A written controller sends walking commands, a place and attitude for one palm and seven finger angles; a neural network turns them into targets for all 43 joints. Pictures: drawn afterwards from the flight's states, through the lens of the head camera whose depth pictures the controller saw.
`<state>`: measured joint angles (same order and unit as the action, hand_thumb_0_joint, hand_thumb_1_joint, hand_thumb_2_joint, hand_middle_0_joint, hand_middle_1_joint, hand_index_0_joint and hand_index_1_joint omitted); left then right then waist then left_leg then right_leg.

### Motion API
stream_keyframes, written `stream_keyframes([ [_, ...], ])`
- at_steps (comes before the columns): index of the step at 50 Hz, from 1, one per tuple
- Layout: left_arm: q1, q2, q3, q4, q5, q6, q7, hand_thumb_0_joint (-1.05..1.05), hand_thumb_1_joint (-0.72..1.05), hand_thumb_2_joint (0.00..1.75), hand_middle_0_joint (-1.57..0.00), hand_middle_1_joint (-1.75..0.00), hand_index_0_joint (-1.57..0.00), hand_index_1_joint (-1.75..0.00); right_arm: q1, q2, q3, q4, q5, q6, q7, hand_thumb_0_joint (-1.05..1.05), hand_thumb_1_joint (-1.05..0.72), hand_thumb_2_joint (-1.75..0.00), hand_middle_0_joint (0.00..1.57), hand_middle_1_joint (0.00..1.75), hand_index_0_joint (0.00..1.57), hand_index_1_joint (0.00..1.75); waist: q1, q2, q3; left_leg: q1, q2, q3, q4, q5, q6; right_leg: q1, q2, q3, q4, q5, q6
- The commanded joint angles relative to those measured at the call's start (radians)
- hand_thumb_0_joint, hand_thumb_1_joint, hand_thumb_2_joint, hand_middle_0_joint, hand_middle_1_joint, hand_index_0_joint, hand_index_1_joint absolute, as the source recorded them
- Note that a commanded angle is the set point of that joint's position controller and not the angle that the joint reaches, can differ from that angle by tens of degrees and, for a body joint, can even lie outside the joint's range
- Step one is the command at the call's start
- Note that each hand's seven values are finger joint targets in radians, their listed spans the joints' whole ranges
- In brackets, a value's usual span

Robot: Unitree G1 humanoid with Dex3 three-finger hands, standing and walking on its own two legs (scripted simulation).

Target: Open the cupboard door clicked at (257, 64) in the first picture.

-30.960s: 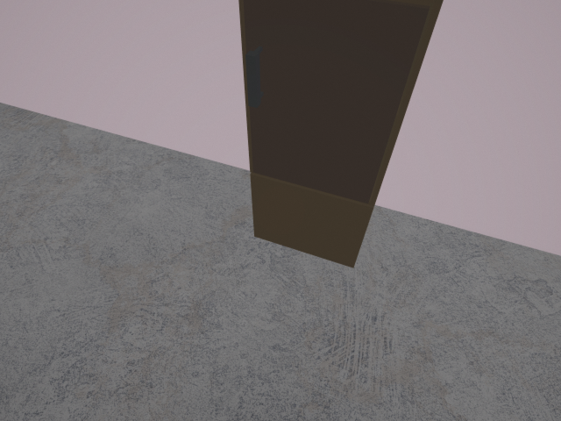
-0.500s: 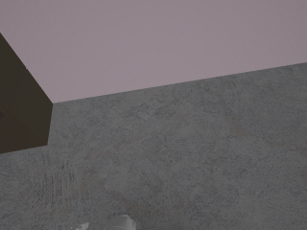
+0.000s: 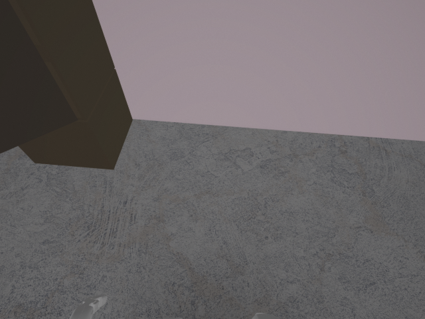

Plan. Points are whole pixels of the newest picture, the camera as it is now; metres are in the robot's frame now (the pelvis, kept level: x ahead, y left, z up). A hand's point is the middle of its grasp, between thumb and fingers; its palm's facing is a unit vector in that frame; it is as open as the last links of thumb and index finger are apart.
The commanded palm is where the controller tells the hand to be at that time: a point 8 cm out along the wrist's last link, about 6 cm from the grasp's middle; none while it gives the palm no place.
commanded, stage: turn to face it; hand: left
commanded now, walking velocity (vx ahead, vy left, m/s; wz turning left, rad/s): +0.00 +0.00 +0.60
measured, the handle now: out of the picture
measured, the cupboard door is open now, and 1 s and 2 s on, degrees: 42 42 42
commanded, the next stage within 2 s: take the last steps up to it in 0.98 s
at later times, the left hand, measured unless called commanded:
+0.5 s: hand out of the picture -0.03 +0.21 -0.19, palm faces +0.37 -0.89 -0.24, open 7.3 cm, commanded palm none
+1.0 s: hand out of the picture -0.02 +0.15 -0.15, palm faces +0.54 -0.80 -0.25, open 7.3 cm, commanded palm none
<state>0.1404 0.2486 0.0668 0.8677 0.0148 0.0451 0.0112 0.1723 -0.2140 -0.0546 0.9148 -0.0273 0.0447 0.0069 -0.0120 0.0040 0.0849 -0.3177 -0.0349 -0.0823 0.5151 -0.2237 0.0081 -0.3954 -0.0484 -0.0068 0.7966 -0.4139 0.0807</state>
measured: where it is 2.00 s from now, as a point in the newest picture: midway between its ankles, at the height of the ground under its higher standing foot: outside the picture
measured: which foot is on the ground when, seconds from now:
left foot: down 0.00-0.06, up 0.08-0.44, down 0.46-0.86, up 0.88-1.00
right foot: up 0.00-0.04, down 0.06-0.46, up 0.48-0.84, down 0.86-1.00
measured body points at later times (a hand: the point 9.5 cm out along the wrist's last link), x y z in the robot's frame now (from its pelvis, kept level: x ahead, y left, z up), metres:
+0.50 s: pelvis +0.00 -0.01 -0.02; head +0.04 +0.03 +0.43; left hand -0.05 +0.25 -0.17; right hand +0.19 -0.22 -0.14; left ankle -0.04 +0.09 -0.74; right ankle -0.01 -0.14 -0.72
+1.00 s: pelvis +0.02 -0.05 +0.00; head +0.06 -0.05 +0.45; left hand -0.05 +0.19 -0.13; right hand +0.20 -0.22 -0.16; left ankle -0.07 +0.05 -0.66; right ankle +0.06 -0.14 -0.74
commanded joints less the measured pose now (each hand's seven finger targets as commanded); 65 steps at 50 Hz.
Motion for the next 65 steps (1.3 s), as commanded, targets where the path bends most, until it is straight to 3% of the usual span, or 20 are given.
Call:
stream_keyframes([
  [1, 0.128, 0.087, 0.026, -0.048, -0.005, -0.042, 0.013, 0.00, 0.90, 0.90, -0.20, -0.30, -0.20, -0.30, -0.049, -0.197, -0.067, -0.083, 0.010, -0.014, -0.010, 0.00, -0.90, -0.90, 0.20, 0.30, 0.20, 0.30, 0.049, 0.122, -0.170, -0.023, 0.159, -0.238, -0.027, 0.233, 0.090, 0.282, 0.026, -0.025, -0.361, 0.168, -0.025],
  [3, 0.161, 0.226, 0.049, -0.049, 0.019, -0.055, 0.026, 0.00, 0.90, 0.90, -0.20, -0.30, -0.20, -0.30, -0.047, -0.098, -0.052, -0.115, 0.021, -0.017, 0.003, 0.00, -0.90, -0.90, 0.20, 0.30, 0.20, 0.30, 0.073, -0.309, -0.149, -0.317, -0.070, 0.041, 0.377, -0.358, -0.048, 0.432, -0.410, 0.370, -0.538, 0.298, -0.191],
  [4, 0.133, 0.200, 0.039, -0.051, 0.011, -0.058, 0.030, 0.00, 0.90, 0.90, -0.20, -0.30, -0.20, -0.30, -0.051, -0.148, -0.063, -0.098, 0.009, -0.006, 0.003, 0.00, -0.90, -0.90, 0.20, 0.30, 0.20, 0.30, 0.059, -0.302, -0.118, -0.294, -0.003, -0.012, 0.589, -0.383, -0.038, 0.292, -0.444, 0.355, -0.534, 0.332, -0.238],
  [8, -0.004, 0.100, 0.014, -0.085, 0.007, -0.059, 0.029, 0.00, 0.90, 0.90, -0.20, -0.30, -0.20, -0.30, -0.012, -0.099, -0.052, -0.042, 0.009, 0.017, 0.025, 0.00, -0.90, -0.90, 0.20, 0.30, 0.20, 0.30, -0.022, -0.192, -0.067, -0.265, 0.056, 0.050, 0.732, -0.167, -0.071, 0.226, -0.265, 0.031, -0.470, 0.465, -0.184],
  [17, 0.145, 0.159, 0.041, -0.020, 0.018, -0.056, 0.023, 0.00, 0.90, 0.90, -0.20, -0.30, -0.20, -0.30, -0.124, -0.061, -0.026, -0.065, 0.018, 0.003, 0.029, 0.00, -0.90, -0.90, 0.20, 0.30, 0.20, 0.30, 0.061, -0.220, -0.103, -0.149, 0.055, 0.173, 0.287, -0.251, -0.066, 0.374, -0.331, -0.076, -0.371, 0.691, -0.193],
  [21, 0.126, 0.178, 0.052, -0.017, 0.005, -0.052, 0.013, 0.00, 0.90, 0.90, -0.20, -0.30, -0.20, -0.30, -0.022, -0.101, -0.032, -0.047, 0.014, -0.015, 0.022, 0.00, -0.90, -0.90, 0.20, 0.30, 0.20, 0.30, -0.003, -0.164, -0.167, 0.107, 0.029, 0.206, -0.037, -0.029, -0.033, 0.284, -0.310, -0.160, -0.184, 0.672, -0.118],
  [22, 0.116, 0.149, 0.045, -0.031, -0.001, -0.047, 0.008, 0.00, 0.90, 0.90, -0.20, -0.30, -0.20, -0.30, 0.038, -0.165, -0.050, -0.038, 0.009, -0.021, 0.021, 0.00, -0.90, -0.90, 0.20, 0.30, 0.20, 0.30, -0.040, -0.008, -0.213, 0.289, 0.133, 0.078, -0.099, 0.181, 0.013, 0.124, -0.254, -0.203, -0.013, 0.482, -0.064],
  [23, 0.079, 0.071, 0.024, -0.081, -0.008, -0.042, -0.001, 0.00, 0.90, 0.90, -0.20, -0.30, -0.20, -0.30, 0.117, -0.286, -0.081, -0.031, -0.001, -0.024, 0.011, 0.00, -0.90, -0.90, 0.20, 0.30, 0.20, 0.30, -0.088, 0.304, -0.225, 0.417, 0.422, -0.308, -0.118, 0.616, 0.179, -0.176, -0.101, -0.203, 0.217, -0.207, 0.009],
  [24, 0.003, 0.078, 0.015, -0.112, 0.005, -0.027, 0.008, 0.00, 0.90, 0.90, -0.20, -0.30, -0.20, -0.30, 0.182, -0.311, -0.080, -0.007, 0.004, -0.016, 0.000, 0.00, -0.90, -0.90, 0.20, 0.30, 0.20, 0.30, -0.105, 0.193, -0.221, 0.366, 0.488, -0.321, -0.112, 0.688, 0.250, -0.205, -0.087, -0.069, 0.317, -0.280, -0.010],
  [29, 0.040, 0.070, 0.022, -0.025, 0.004, -0.014, 0.000, 0.00, 0.90, 0.90, -0.20, -0.30, -0.20, -0.30, 0.010, -0.199, -0.041, -0.052, 0.002, -0.035, -0.027, 0.00, -0.90, -0.90, 0.20, 0.30, 0.20, 0.30, -0.005, 0.121, -0.141, 0.203, 0.282, -0.117, -0.146, 0.503, 0.156, -0.162, -0.067, 0.002, 0.365, -0.016, 0.001],
  [40, 0.118, 0.047, 0.010, -0.013, -0.004, -0.031, 0.005, 0.00, 0.90, 0.90, -0.20, -0.30, -0.20, -0.30, -0.031, -0.186, -0.045, -0.051, 0.003, -0.018, -0.018, 0.00, -0.90, -0.90, 0.20, 0.30, 0.20, 0.30, 0.030, 0.151, -0.135, 0.054, 0.220, -0.170, -0.081, 0.312, 0.132, 0.177, 0.032, -0.062, -0.210, 0.096, -0.019],
  [41, 0.159, 0.063, 0.016, -0.003, -0.004, -0.041, 0.008, 0.00, 0.90, 0.90, -0.20, -0.30, -0.20, -0.30, -0.039, -0.171, -0.044, -0.054, 0.010, -0.018, -0.016, 0.00, -0.90, -0.90, 0.20, 0.30, 0.20, 0.30, 0.052, 0.110, -0.145, -0.001, 0.181, -0.152, -0.026, 0.244, 0.093, 0.284, 0.013, -0.051, -0.350, 0.197, -0.026],
  [43, 0.194, 0.201, 0.040, 0.006, 0.019, -0.059, 0.019, 0.00, 0.90, 0.90, -0.20, -0.30, -0.20, -0.30, -0.031, -0.072, -0.028, -0.080, 0.021, -0.022, -0.005, 0.00, -0.90, -0.90, 0.20, 0.30, 0.20, 0.30, 0.064, -0.305, -0.129, -0.247, -0.046, 0.072, 0.345, -0.329, -0.034, 0.409, -0.377, 0.330, -0.505, 0.425, -0.188],
  [45, 0.149, 0.157, 0.026, -0.001, 0.009, -0.063, 0.024, 0.00, 0.90, 0.90, -0.20, -0.30, -0.20, -0.30, -0.060, -0.102, -0.041, -0.052, 0.014, 0.000, -0.007, 0.00, -0.90, -0.90, 0.20, 0.30, 0.20, 0.30, 0.049, -0.273, -0.086, -0.245, 0.008, -0.002, 0.644, -0.347, -0.032, 0.264, -0.367, 0.311, -0.501, 0.495, -0.251],
  [48, 0.067, 0.090, 0.011, -0.018, 0.008, -0.065, 0.025, 0.00, 0.90, 0.90, -0.20, -0.30, -0.20, -0.30, -0.021, -0.078, -0.035, 0.000, 0.014, 0.009, 0.006, 0.00, -0.90, -0.90, 0.20, 0.30, 0.20, 0.30, 0.003, -0.185, -0.063, -0.219, 0.044, 0.029, 0.702, -0.191, -0.050, 0.231, -0.261, 0.077, -0.474, 0.522, -0.203],
  [57, 0.215, 0.124, 0.031, 0.075, 0.017, -0.072, 0.019, 0.00, 0.90, 0.90, -0.20, -0.30, -0.20, -0.30, -0.086, -0.029, -0.007, 0.017, 0.017, -0.014, 0.007, 0.00, -0.90, -0.90, 0.20, 0.30, 0.20, 0.30, 0.079, -0.179, -0.092, -0.127, 0.042, 0.136, 0.258, -0.262, -0.053, 0.378, -0.313, 0.064, -0.460, 0.522, -0.228],
  [61, 0.170, 0.147, 0.044, 0.089, 0.012, -0.069, 0.004, 0.00, 0.90, 0.90, -0.20, -0.30, -0.20, -0.30, 0.010, -0.044, -0.004, 0.042, 0.011, -0.034, 0.008, 0.00, -0.90, -0.90, 0.20, 0.30, 0.20, 0.30, 0.029, -0.169, -0.078, 0.085, 0.028, 0.190, 0.008, -0.147, -0.027, 0.226, -0.306, 0.018, -0.434, 0.184, -0.188],
  [62, 0.143, 0.131, 0.044, 0.085, 0.009, -0.063, -0.001, 0.00, 0.90, 0.90, -0.20, -0.30, -0.20, -0.30, 0.062, -0.064, -0.010, 0.055, 0.009, -0.040, 0.007, 0.00, -0.90, -0.90, 0.20, 0.30, 0.20, 0.30, -0.003, -0.090, -0.072, 0.215, 0.034, 0.171, -0.100, -0.105, -0.010, 0.108, -0.266, -0.023, -0.361, 0.051, -0.146],
  [64, 0.076, 0.022, 0.020, 0.015, 0.002, -0.052, -0.017, 0.00, 0.90, 0.90, -0.20, -0.30, -0.20, -0.30, 0.227, -0.221, -0.045, 0.077, -0.012, -0.041, -0.009, 0.00, -0.90, -0.90, 0.20, 0.30, 0.20, 0.30, -0.082, 0.360, -0.059, 0.390, 0.381, -0.338, -0.293, -0.222, 0.178, -0.267, -0.035, -0.204, 0.093, -0.228, -0.048],
  [65, -0.026, 0.031, 0.010, -0.003, 0.017, -0.048, -0.010, 0.00, 0.90, 0.90, -0.20, -0.30, -0.20, -0.30, 0.267, -0.211, -0.041, 0.099, -0.009, -0.041, -0.019, 0.00, -0.90, -0.90, 0.20, 0.30, 0.20, 0.30, -0.112, 0.285, -0.039, 0.320, 0.407, -0.387, -0.340, -0.273, 0.226, -0.318, -0.051, -0.084, 0.245, -0.208, -0.068],
])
